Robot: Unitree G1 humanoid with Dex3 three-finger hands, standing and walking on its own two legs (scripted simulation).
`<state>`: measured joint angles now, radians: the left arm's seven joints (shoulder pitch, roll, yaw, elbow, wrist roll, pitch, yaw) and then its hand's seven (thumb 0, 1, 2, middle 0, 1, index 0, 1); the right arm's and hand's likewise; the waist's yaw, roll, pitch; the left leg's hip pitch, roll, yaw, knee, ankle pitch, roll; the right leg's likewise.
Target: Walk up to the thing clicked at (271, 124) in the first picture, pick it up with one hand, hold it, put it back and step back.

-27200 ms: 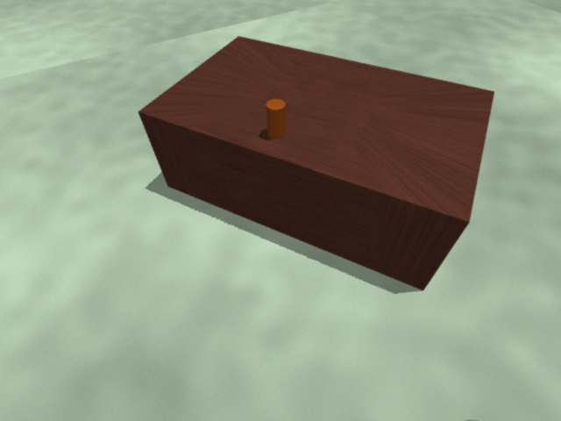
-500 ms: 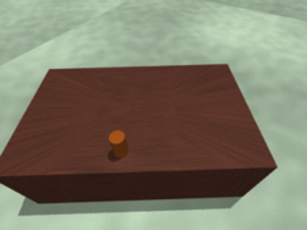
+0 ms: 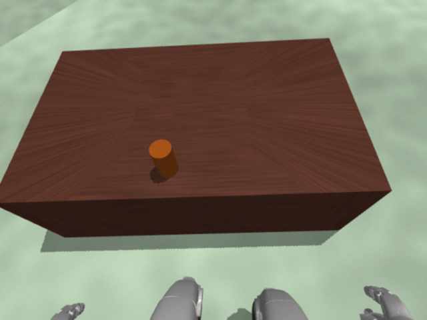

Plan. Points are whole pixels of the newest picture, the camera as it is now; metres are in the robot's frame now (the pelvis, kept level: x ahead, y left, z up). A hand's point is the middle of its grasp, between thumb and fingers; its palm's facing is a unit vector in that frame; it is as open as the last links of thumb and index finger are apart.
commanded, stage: step back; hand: left
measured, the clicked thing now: (164, 159) +0.55 +0.19 -0.24
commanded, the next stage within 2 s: none
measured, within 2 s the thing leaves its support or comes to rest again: neither
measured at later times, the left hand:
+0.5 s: hand out of the picture +0.02 +0.30 -0.15, palm faces -0.05 -0.93 -0.36, open 7.4 cm
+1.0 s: hand out of the picture -0.07 +0.31 -0.14, palm faces -0.03 -0.91 -0.40, open 7.4 cm
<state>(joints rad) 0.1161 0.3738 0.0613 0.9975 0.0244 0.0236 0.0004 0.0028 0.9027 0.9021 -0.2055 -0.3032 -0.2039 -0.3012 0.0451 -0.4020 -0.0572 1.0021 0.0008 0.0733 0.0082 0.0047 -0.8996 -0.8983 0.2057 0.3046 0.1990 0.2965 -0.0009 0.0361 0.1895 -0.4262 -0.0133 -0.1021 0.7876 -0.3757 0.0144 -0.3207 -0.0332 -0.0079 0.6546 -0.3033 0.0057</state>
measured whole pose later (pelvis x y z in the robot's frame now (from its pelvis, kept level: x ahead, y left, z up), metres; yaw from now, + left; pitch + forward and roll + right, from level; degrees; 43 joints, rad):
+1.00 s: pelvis -0.22 +0.05 -0.01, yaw +0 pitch -2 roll +1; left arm 0.08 0.37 0.06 0.75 0.03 0.05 0.01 0.00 0.90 0.90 -0.21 -0.30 -0.21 -0.30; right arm 0.18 -0.39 -0.05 0.89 -0.01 0.04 -0.02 0.01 -0.90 -0.90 0.20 0.30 0.20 0.30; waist -0.01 0.00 0.20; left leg -0.24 -0.04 -0.05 0.66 -0.38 0.00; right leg -0.43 -0.03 -0.01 0.68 -0.21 -0.01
